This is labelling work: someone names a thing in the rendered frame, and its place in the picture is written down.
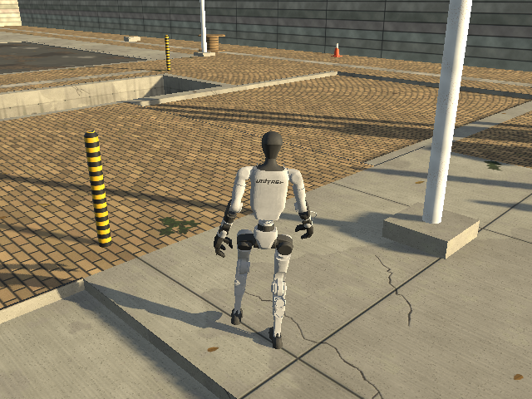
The right robot shin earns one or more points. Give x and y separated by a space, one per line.
278 311

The left robot hand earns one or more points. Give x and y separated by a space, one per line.
218 244

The robot right forearm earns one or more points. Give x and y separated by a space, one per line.
306 217

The robot left thigh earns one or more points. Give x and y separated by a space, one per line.
245 241

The robot right upper arm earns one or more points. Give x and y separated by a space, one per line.
296 179

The robot left forearm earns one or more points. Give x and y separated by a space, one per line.
227 222

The robot left upper arm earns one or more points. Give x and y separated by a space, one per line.
242 175

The right robot hand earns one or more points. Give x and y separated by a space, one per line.
309 231

